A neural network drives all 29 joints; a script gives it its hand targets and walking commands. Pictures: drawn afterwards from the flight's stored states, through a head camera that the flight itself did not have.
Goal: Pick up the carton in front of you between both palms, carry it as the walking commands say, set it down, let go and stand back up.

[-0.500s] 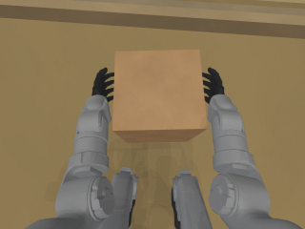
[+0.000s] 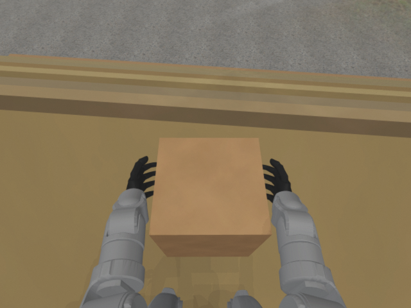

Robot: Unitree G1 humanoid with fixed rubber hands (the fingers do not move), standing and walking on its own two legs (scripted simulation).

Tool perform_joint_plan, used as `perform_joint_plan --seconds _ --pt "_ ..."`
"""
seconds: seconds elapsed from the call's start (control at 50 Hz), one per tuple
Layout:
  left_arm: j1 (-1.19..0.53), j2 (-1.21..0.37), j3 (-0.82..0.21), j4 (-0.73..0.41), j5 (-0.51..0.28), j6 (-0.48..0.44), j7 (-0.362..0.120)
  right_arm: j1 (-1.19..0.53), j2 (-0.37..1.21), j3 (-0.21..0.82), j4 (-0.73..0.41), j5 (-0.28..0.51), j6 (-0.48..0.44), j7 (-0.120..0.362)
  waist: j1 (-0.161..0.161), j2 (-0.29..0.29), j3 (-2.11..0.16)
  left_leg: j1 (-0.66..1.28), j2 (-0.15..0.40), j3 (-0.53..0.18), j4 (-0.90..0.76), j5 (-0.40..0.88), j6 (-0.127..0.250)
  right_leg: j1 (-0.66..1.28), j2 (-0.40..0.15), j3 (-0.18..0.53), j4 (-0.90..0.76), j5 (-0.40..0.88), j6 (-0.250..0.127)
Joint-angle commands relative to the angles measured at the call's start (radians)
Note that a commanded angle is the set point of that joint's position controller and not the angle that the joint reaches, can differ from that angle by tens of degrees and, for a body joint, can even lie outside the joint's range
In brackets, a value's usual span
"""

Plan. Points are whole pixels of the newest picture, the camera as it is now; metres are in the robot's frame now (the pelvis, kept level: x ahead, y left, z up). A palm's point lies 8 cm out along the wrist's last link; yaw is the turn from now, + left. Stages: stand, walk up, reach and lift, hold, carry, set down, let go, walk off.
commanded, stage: reach and lift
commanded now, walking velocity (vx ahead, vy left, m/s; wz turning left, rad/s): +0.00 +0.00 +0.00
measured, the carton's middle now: (208, 203) +0.37 +0.01 -0.09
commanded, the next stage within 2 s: hold in 1.34 s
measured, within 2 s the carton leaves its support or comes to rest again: neither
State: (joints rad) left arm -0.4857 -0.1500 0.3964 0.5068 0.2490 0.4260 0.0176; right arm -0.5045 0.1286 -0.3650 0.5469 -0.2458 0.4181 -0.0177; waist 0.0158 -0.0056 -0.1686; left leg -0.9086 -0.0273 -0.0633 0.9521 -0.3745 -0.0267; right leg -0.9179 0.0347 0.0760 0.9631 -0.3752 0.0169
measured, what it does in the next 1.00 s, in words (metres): rises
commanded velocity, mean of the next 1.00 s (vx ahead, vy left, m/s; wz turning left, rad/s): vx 0.00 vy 0.00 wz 0.00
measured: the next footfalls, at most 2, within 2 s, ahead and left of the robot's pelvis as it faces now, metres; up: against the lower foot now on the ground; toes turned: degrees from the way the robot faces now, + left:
none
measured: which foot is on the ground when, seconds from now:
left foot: down 0.00-1.00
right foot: down 0.00-1.00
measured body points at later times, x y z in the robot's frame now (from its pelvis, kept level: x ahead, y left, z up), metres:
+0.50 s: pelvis +0.02 +0.01 +0.06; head -0.01 +0.01 +0.51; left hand +0.33 +0.16 +0.08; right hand +0.33 -0.15 +0.08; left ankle +0.04 +0.13 -0.67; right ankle +0.04 -0.13 -0.67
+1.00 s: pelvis +0.03 +0.00 +0.07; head +0.01 +0.00 +0.52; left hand +0.34 +0.15 +0.09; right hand +0.34 -0.15 +0.09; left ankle +0.04 +0.13 -0.67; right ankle +0.04 -0.13 -0.67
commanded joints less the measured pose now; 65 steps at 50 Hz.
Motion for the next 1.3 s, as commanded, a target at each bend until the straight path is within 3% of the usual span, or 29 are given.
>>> perform_joint_plan --seconds 0.0,0.24,0.44,0.56,0.7,1.0,1.28 --pt "-0.486 -1.021 -0.624 0.032 -0.175 0.005 -0.259 -0.471 1.062 0.607 0.006 0.175 0.004 0.247 -0.004 -0.016 -0.460 0.425 -0.101 0.013 -0.232 0.276 0.023 0.475 0.086 0.001 -0.246 0.294 -0.013" --pt "-0.306 -1.014 -0.703 -0.089 -0.192 0.114 -0.258 -0.307 1.020 0.670 -0.144 0.197 0.113 0.260 -0.014 0.015 -0.211 0.731 -0.073 -0.006 -0.486 0.355 0.019 0.736 0.064 0.001 -0.498 0.341 -0.017" --pt "-0.382 -0.990 -0.593 -0.037 -0.151 0.152 -0.276 -0.386 0.982 0.561 -0.087 0.153 0.157 0.288 -0.011 0.015 0.006 0.733 -0.052 0.008 -0.574 0.098 0.028 0.725 0.056 -0.023 -0.564 0.102 -0.027" --pt "-0.425 -1.022 -0.644 -0.094 -0.178 0.150 -0.281 -0.419 1.015 0.613 -0.149 0.175 0.152 0.291 -0.010 0.013 -0.120 0.805 -0.055 0.010 -0.557 0.209 0.025 0.782 0.059 -0.022 -0.559 0.193 -0.023" --pt "-0.362 -0.979 -0.636 -0.104 -0.169 0.169 -0.279 -0.369 0.994 0.618 -0.174 0.167 0.173 0.280 -0.007 -0.002 -0.089 0.815 -0.062 0.013 -0.577 0.232 0.027 0.814 0.062 -0.017 -0.584 0.228 -0.015" --pt "-0.240 -0.930 -0.685 -0.239 -0.201 0.200 -0.270 -0.218 0.984 0.662 -0.287 0.202 0.212 0.256 -0.009 -0.002 -0.100 0.879 -0.076 0.005 -0.603 0.411 0.021 0.899 0.062 -0.001 -0.611 0.437 0.000" --pt "-0.232 -0.927 -0.713 -0.292 -0.218 0.233 -0.264 -0.219 0.961 0.681 -0.336 0.219 0.241 0.257 -0.009 0.006 -0.064 0.889 -0.073 -0.001 -0.618 0.381 0.019 0.895 0.066 -0.002 -0.627 0.380 -0.006"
